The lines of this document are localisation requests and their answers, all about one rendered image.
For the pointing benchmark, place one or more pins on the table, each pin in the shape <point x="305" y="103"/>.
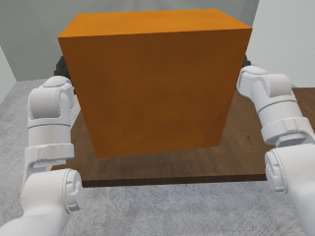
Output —
<point x="240" y="156"/>

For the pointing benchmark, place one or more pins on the right robot upper arm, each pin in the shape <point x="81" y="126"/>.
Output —
<point x="291" y="170"/>

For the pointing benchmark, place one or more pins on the robot left hand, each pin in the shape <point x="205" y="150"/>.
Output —
<point x="62" y="70"/>

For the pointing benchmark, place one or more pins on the robot right forearm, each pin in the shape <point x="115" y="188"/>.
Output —
<point x="283" y="124"/>

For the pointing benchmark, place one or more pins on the robot right hand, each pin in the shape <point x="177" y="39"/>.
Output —
<point x="245" y="63"/>

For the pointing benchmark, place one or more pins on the robot left forearm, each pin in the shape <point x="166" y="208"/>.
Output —
<point x="49" y="122"/>

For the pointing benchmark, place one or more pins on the left robot upper arm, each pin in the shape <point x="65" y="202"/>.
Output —
<point x="49" y="199"/>

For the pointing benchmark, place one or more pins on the carton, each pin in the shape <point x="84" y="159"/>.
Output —
<point x="154" y="81"/>

